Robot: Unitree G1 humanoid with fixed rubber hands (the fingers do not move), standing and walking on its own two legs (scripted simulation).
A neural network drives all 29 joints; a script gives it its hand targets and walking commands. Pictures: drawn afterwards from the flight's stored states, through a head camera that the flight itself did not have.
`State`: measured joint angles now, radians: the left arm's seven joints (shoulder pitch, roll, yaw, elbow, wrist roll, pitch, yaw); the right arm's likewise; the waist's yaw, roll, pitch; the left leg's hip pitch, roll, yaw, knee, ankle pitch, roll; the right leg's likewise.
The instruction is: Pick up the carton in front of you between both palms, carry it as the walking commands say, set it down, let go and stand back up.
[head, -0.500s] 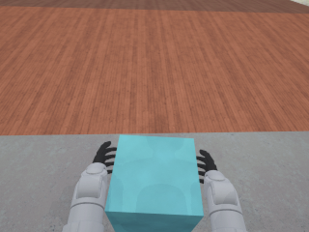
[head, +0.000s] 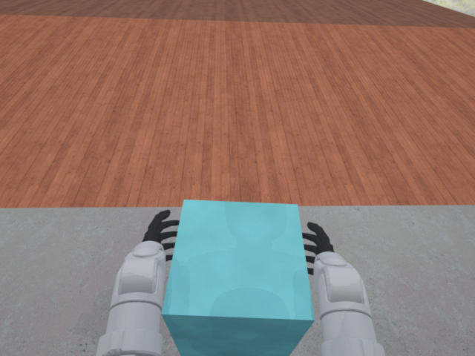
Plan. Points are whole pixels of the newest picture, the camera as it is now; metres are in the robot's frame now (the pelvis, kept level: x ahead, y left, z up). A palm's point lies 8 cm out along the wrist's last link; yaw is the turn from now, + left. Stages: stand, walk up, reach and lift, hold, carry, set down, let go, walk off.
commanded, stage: carry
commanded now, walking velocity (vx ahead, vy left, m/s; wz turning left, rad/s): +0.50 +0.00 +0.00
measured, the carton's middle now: (237, 283) +0.29 +0.00 -0.03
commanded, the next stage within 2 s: none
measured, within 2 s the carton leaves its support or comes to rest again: neither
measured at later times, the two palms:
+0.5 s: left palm (162, 192) +0.41 +0.16 +0.08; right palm (314, 201) +0.40 -0.14 +0.08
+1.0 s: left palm (177, 115) +0.72 +0.18 +0.09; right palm (285, 126) +0.69 -0.12 +0.08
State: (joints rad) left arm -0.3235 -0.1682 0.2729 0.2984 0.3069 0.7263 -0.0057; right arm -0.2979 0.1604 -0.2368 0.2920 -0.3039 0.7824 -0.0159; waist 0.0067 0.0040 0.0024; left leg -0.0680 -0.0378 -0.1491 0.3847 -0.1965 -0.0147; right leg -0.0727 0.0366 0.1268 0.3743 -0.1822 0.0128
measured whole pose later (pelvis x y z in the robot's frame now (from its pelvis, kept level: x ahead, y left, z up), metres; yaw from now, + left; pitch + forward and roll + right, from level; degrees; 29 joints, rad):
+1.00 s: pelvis +0.43 +0.04 +0.00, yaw -1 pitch +7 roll -2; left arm -0.20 -0.14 0.12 -0.35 0.11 1.19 0.09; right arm -0.17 0.14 -0.12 -0.36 -0.11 1.23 -0.11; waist -0.05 0.03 -0.09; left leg -0.12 0.05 0.20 0.33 -0.32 0.02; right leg -0.57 -0.06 -0.14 0.71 -0.27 -0.01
